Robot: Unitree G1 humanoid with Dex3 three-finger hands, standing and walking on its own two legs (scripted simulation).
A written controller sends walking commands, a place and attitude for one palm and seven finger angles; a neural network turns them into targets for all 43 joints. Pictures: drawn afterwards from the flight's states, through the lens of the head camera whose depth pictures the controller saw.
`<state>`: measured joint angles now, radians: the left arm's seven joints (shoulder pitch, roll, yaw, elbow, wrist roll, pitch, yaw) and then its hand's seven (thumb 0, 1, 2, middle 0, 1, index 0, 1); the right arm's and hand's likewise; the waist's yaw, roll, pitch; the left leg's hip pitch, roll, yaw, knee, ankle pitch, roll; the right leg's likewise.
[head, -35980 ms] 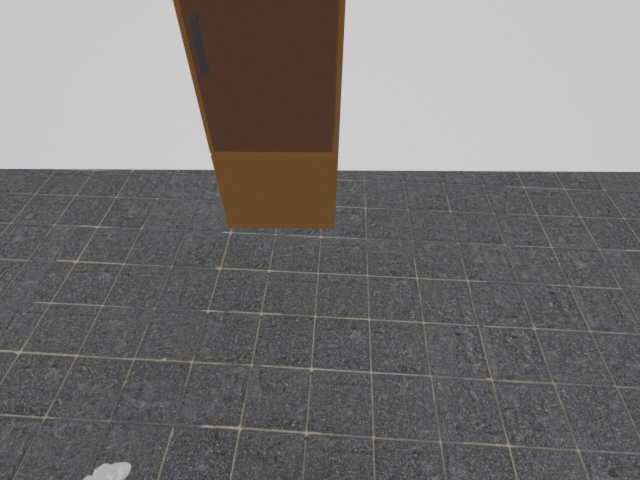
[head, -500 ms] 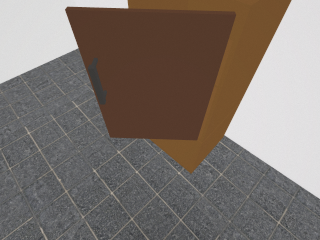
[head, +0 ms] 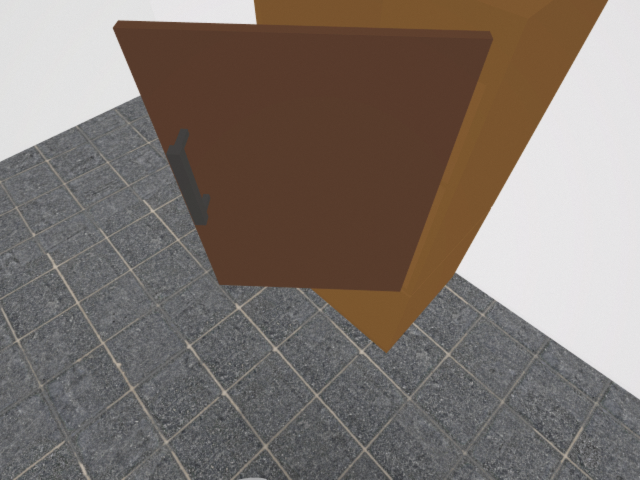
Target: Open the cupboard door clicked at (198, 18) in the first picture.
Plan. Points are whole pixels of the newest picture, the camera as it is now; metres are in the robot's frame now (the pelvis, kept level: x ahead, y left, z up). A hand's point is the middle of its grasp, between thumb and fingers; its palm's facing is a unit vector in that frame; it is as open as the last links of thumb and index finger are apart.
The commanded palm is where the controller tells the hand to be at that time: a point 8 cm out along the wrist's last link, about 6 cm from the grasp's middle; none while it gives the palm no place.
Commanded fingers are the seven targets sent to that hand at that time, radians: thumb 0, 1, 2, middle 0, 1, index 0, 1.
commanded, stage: come to a stop and stand still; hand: left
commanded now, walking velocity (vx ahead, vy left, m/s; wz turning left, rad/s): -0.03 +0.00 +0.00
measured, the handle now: (192, 180) +0.51 +0.24 +0.04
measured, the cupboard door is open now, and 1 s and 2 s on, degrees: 41 41 41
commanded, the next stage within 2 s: look again from close up in 0.88 s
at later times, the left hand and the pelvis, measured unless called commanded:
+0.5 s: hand out of the picture -0.03 +0.15 -0.17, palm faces +0.06 -0.98 -0.17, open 7.3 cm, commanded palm none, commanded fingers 0.00 0.90 0.90 -0.20 -0.30 -0.20 -0.30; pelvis -0.03 -0.03 +0.01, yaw +0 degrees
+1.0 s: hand out of the picture -0.07 +0.13 -0.17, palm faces +0.06 -0.99 -0.15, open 7.4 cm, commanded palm none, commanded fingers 0.00 0.90 0.90 -0.20 -0.30 -0.20 -0.30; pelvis -0.05 -0.02 +0.01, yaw +0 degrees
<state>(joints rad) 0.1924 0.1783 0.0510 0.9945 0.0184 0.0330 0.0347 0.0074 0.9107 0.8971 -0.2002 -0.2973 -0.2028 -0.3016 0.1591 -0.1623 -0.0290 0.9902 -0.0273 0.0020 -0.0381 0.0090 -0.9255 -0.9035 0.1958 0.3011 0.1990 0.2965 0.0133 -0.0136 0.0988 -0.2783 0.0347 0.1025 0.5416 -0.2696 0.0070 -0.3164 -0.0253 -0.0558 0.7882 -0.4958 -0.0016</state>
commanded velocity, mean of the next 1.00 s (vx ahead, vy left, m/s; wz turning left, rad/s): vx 0.00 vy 0.00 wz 0.00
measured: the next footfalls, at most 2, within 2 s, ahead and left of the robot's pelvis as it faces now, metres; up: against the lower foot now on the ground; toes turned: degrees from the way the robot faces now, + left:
left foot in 0.32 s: +0.00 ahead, +0.10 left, +0.00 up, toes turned +2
